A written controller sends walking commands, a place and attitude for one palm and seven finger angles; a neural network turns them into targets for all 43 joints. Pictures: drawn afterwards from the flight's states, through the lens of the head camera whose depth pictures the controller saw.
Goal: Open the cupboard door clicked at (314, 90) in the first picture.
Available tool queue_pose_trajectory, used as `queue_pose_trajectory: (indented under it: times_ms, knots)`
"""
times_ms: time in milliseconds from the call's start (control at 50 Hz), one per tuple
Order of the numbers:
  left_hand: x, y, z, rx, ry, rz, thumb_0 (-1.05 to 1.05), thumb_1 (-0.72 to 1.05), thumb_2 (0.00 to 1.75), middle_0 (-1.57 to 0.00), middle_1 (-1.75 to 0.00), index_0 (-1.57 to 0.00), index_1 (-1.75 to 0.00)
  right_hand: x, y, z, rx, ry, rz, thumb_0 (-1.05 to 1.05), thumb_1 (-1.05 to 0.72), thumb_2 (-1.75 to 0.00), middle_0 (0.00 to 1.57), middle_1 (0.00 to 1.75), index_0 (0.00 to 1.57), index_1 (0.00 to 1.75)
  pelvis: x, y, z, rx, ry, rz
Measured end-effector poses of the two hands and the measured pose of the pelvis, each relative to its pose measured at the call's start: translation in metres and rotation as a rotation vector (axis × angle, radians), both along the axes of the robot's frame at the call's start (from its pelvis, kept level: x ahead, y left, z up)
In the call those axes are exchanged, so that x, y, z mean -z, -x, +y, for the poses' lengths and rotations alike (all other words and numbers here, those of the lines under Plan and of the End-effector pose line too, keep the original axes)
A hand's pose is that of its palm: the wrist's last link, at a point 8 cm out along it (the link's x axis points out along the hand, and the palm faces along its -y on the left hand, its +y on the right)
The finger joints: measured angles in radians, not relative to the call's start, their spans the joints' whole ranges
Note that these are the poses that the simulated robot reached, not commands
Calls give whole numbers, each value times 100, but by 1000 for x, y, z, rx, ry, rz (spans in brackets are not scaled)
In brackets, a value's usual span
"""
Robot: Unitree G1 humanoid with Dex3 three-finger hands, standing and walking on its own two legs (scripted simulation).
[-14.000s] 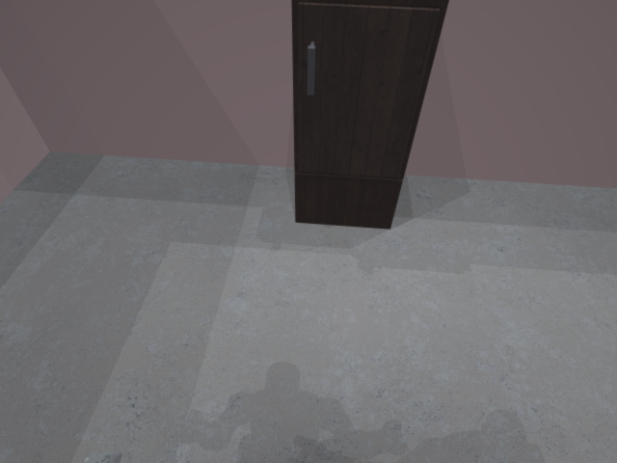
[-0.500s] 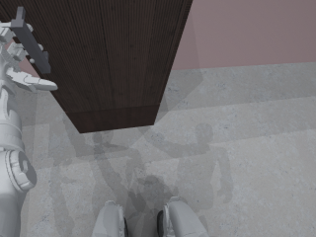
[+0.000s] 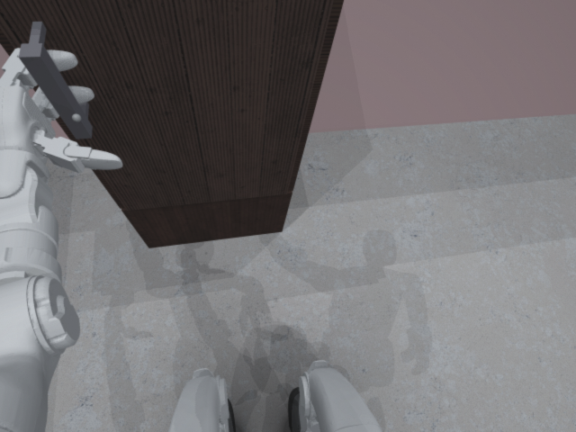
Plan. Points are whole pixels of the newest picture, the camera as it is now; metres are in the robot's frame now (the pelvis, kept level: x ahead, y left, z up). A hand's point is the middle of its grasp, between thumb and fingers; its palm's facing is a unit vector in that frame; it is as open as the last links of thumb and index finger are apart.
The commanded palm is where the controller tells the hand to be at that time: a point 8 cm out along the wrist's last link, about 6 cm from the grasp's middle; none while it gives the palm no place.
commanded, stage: slide the fingers in behind the handle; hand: left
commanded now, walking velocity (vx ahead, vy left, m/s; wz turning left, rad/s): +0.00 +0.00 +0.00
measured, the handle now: (62, 85) +0.57 +0.26 +0.06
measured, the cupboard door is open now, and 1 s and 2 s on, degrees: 0 0 44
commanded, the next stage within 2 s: close the thumb around the handle in 0.14 s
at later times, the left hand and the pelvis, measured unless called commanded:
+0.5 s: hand (74, 115) +0.52 +0.24 +0.06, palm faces +0.08 -1.00 -0.02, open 12.0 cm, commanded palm +0.50 +0.27 +0.06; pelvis +0.00 +0.00 +0.00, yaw +0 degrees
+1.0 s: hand (81, 117) +0.52 +0.23 +0.06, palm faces +0.06 -1.00 +0.00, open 5.5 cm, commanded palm +0.49 +0.27 +0.06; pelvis +0.00 +0.01 +0.00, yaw -1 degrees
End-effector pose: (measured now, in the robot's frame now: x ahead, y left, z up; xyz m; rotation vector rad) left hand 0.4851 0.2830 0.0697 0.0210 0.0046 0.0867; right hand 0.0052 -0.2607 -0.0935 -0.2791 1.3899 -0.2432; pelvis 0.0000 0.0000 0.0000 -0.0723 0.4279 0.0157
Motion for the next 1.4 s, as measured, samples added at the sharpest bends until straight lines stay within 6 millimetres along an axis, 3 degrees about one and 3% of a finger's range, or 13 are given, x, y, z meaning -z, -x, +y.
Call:
queue_pose_trajectory:
  times_ms: [380,520,800,980,1220,1320,1400]
  knots:
    - [8,-11,7,6,12,23,-1,-42,33,-31,-120,-30,-121,2,8,-4,1,19,40,0,-90,-90,20,30,21,30,5,0,-2,-2,6,26]
    - [9,-13,8,6,8,22,-1,-15,44,-33,-123,-33,-124,0,8,-1,7,15,45,0,-90,-90,20,30,21,30,4,-2,1,1,8,28]
    - [8,-12,11,10,13,17,0,58,76,-38,-131,-38,-132,-1,2,8,7,5,31,0,-90,-90,20,30,21,30,1,-6,6,3,10,21]
    - [9,-10,0,28,20,16,-1,73,84,-39,-134,-40,-134,-1,-1,8,8,10,-2,0,-90,-90,20,30,21,30,2,-3,7,7,9,15]
    - [10,6,-6,-4,18,5,0,75,82,-36,-135,-37,-135,0,4,10,16,-19,-1,0,-90,-90,20,30,21,30,-1,-2,6,12,1,-4]
    - [10,27,-11,5,18,-5,0,74,79,-37,-135,-36,-135,-3,-5,11,25,-39,-24,0,-90,-90,20,30,21,30,-8,-7,6,16,-6,-24]
    - [10,51,-19,18,18,-9,0,73,76,-37,-135,-36,-135,-8,-24,11,16,-55,-75,1,-90,-90,20,30,21,30,-14,-11,5,14,-12,-47]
